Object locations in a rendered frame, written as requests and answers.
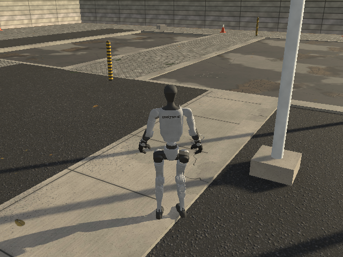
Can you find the right robot hand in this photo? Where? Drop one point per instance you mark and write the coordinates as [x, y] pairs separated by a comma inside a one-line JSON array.
[[200, 148]]

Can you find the robot right foot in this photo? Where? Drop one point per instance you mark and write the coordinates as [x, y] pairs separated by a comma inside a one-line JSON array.
[[182, 213]]

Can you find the right robot forearm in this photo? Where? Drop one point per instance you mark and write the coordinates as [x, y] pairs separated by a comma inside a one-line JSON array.
[[197, 139]]

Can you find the left robot upper arm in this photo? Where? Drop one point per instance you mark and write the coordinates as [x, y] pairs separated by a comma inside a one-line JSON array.
[[151, 122]]

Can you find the left robot forearm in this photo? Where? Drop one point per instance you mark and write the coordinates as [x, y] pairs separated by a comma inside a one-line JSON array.
[[144, 139]]

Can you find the right robot shin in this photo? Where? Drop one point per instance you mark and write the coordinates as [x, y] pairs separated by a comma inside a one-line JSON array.
[[181, 189]]

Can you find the right robot upper arm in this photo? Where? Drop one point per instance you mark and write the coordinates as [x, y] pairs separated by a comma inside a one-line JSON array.
[[190, 121]]

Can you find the left robot hand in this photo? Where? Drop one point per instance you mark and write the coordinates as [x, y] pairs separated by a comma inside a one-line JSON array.
[[141, 148]]

